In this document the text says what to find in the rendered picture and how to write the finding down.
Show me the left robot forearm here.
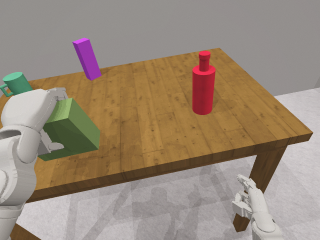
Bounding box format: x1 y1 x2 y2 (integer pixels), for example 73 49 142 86
0 125 41 240

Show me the table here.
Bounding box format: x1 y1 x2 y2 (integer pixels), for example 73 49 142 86
0 48 313 240

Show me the robot left hand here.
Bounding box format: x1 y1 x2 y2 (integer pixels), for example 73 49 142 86
1 87 68 156

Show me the sponge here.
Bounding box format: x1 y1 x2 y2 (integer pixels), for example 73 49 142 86
37 98 100 161

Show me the right robot forearm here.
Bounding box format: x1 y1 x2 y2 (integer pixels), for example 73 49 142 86
251 212 285 240

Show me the robot right hand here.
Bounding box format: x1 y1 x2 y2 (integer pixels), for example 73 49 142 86
232 174 270 220

